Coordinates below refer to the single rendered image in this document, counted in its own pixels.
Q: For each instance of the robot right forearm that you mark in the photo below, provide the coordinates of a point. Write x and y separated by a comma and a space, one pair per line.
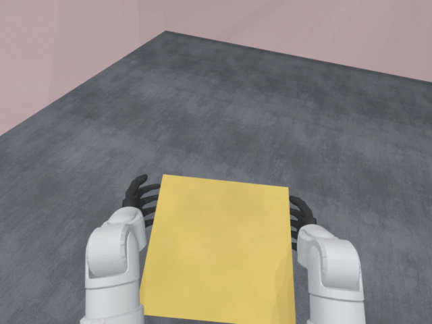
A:
334, 277

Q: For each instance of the robot left forearm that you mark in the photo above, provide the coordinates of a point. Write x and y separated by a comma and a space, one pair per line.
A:
112, 270

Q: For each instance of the left robot hand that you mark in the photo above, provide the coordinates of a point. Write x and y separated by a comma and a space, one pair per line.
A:
133, 195

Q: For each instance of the carton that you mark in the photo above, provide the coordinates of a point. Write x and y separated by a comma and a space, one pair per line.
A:
220, 251

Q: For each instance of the right robot hand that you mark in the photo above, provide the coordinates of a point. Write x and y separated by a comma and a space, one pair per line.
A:
304, 216

